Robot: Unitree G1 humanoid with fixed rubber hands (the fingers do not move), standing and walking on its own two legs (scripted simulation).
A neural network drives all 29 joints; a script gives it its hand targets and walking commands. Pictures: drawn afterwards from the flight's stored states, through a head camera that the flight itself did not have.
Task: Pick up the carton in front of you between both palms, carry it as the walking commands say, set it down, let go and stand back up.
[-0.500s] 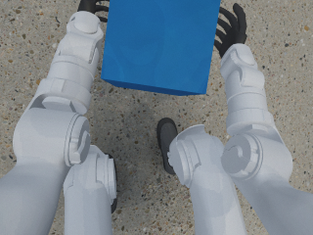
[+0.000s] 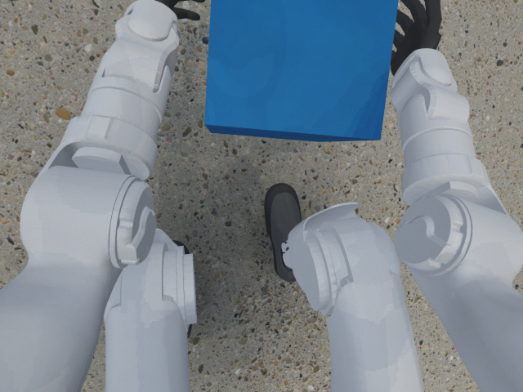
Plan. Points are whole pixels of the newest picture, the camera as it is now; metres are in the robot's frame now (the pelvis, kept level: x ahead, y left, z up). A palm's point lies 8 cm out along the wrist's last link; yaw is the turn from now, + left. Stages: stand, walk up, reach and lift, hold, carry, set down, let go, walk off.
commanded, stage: set down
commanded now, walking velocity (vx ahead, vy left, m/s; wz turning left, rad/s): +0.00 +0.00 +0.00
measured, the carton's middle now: (282, 68) +0.51 -0.11 -0.25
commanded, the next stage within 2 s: let go in 1.66 s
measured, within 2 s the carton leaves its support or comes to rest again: rests again in 0.14 s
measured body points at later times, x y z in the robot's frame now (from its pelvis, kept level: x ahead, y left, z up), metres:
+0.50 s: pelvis +0.00 +0.00 +0.00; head +0.38 +0.04 +0.24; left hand +0.57 +0.08 -0.22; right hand +0.49 -0.27 -0.17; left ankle +0.08 +0.10 -0.35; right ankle +0.17 -0.14 -0.35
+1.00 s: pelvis +0.01 -0.01 +0.06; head +0.35 -0.02 +0.35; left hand +0.60 +0.09 -0.08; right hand +0.47 -0.27 -0.08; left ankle +0.08 +0.10 -0.35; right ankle +0.17 -0.14 -0.35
